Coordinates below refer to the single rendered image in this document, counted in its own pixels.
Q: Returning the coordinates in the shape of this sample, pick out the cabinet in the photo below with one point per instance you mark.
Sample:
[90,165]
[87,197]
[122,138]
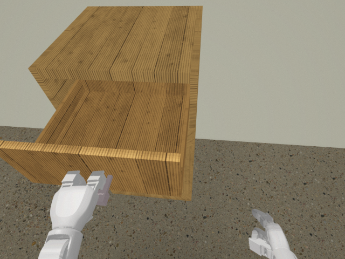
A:
[159,44]

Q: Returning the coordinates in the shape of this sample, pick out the robot left hand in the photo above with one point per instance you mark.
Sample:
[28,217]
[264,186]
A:
[73,204]

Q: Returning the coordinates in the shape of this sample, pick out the handle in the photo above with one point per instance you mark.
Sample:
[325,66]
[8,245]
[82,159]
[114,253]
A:
[103,194]

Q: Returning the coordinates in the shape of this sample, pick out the drawer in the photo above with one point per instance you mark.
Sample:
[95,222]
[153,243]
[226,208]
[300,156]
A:
[134,131]

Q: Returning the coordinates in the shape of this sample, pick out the robot right hand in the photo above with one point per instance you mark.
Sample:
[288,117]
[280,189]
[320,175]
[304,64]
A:
[264,242]

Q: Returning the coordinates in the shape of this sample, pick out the right robot forearm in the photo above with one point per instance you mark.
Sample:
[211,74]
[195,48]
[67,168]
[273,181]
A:
[282,253]

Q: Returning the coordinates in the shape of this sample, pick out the left robot forearm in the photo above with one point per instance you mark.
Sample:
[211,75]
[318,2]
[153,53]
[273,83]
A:
[61,243]

